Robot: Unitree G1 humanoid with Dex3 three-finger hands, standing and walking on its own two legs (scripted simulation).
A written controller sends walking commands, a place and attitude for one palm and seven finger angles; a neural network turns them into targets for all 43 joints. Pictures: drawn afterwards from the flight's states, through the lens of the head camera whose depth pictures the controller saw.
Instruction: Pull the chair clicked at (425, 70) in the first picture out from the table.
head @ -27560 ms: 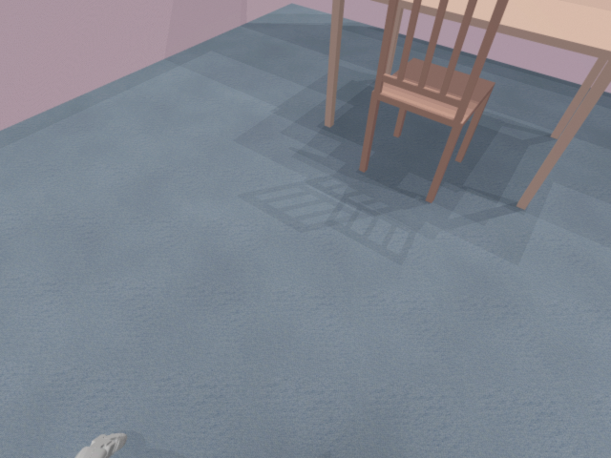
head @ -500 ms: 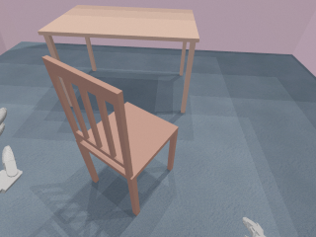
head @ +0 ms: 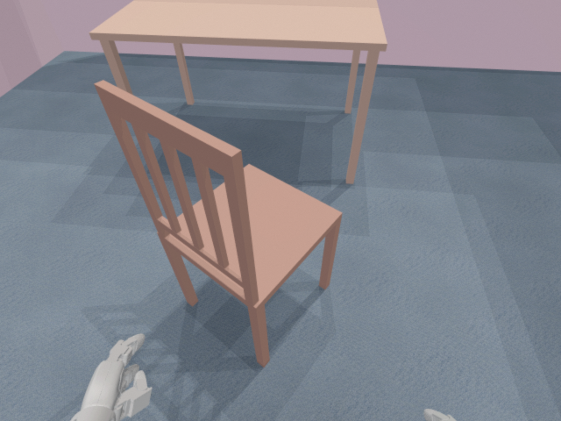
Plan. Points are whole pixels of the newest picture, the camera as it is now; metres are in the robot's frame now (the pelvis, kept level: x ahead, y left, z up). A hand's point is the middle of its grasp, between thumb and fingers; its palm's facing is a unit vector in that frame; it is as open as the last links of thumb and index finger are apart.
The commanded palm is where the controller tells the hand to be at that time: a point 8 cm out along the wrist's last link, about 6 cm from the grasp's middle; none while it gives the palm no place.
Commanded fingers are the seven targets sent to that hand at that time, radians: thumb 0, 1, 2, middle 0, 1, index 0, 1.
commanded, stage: let the arm hang, fingers relaxed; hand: left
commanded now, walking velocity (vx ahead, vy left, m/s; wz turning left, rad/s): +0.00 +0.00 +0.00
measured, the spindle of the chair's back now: (185, 200) +0.58 +0.24 -0.07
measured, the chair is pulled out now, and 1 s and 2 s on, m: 0.69 0.69 0.69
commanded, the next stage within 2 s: look to check the result in 0.92 s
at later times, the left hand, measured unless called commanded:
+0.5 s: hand out of the picture +0.01 +0.20 -0.15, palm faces -0.01 -0.97 -0.26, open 7.3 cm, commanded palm none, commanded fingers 0.00 0.90 0.90 -0.20 -0.30 -0.20 -0.30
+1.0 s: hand out of the picture +0.01 +0.16 -0.16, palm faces -0.01 -0.98 -0.19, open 7.4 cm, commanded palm none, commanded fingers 0.00 0.90 0.90 -0.20 -0.30 -0.20 -0.30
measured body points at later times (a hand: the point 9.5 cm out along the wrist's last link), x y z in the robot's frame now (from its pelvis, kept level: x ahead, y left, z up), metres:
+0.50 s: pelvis +0.01 +0.01 +0.01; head +0.02 -0.01 +0.46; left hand +0.01 +0.25 -0.13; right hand -0.01 -0.21 -0.15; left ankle -0.02 +0.11 -0.73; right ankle +0.04 -0.12 -0.73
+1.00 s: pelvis +0.02 +0.00 +0.01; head +0.03 -0.01 +0.46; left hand +0.02 +0.22 -0.14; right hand -0.03 -0.21 -0.15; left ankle -0.02 +0.11 -0.73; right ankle +0.04 -0.12 -0.73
